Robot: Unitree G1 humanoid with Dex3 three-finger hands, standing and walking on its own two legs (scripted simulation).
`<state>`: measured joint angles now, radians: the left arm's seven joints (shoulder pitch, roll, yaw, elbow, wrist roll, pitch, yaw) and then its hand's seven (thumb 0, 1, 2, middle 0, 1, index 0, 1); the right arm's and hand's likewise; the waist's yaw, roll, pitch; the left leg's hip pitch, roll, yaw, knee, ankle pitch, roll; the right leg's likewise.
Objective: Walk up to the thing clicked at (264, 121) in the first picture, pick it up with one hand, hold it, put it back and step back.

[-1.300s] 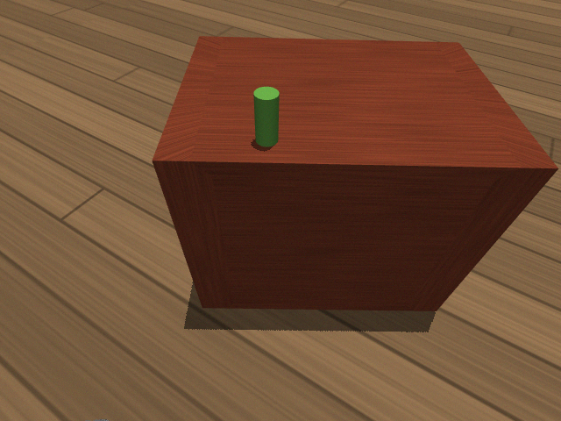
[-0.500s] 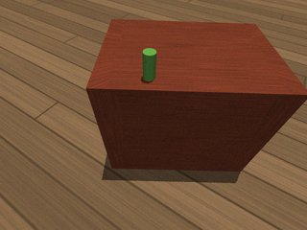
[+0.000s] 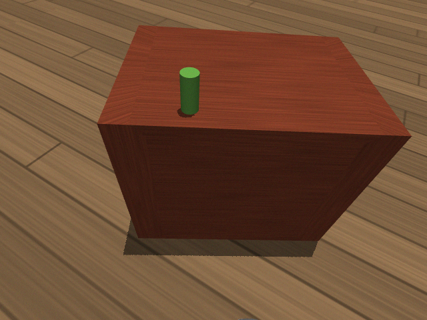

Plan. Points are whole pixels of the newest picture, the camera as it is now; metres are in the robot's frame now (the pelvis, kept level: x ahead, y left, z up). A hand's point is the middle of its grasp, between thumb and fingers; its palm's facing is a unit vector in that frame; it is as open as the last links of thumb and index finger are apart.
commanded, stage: walk up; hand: left
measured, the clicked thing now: (189, 91) +0.69 +0.08 +0.04
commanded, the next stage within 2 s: none
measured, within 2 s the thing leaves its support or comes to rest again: neither
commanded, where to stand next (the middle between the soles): +0.30 -0.14 m, yaw +2 degrees
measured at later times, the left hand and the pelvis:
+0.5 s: hand (139, 315) +0.16 +0.14 -0.16, palm faces +0.03 -0.95 -0.31, open 7.4 cm; pelvis +0.14 -0.12 -0.01, yaw +1 degrees
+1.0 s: hand (174, 242) +0.32 +0.09 -0.15, palm faces -0.01 -0.90 -0.43, open 7.4 cm; pelvis +0.24 -0.19 -0.03, yaw +2 degrees
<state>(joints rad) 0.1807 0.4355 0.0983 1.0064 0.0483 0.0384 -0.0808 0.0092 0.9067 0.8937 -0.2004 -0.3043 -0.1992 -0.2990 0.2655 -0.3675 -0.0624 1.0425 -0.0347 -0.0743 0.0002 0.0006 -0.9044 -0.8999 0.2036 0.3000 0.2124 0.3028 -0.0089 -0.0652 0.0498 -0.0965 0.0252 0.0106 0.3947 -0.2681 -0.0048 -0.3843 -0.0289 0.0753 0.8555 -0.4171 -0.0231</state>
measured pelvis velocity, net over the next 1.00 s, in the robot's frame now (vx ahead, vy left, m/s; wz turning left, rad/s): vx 0.24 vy -0.19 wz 0.03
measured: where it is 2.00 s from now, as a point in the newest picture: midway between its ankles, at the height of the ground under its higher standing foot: outside the picture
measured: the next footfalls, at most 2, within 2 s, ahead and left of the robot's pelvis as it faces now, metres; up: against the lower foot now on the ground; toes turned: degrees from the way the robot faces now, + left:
right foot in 0.14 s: +0.16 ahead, -0.21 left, +0.00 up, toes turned -4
left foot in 0.56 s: +0.28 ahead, +0.00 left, +0.00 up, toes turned +4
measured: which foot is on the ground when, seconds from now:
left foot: down 0.00-0.16, up 0.18-0.54, down 0.56-0.92, up 0.94-1.00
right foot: up 0.00-0.12, down 0.14-0.58, up 0.60-0.88, down 0.90-1.00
